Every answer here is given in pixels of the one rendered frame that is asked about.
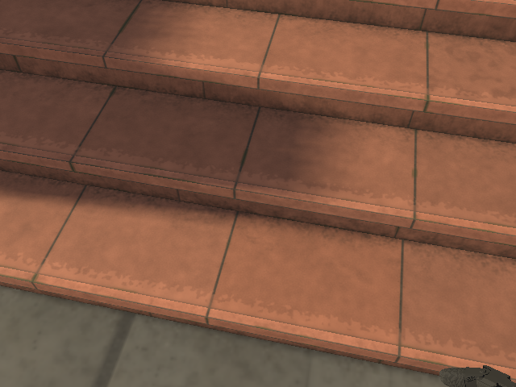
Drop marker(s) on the robot right hand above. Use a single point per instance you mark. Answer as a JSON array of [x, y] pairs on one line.
[[475, 377]]

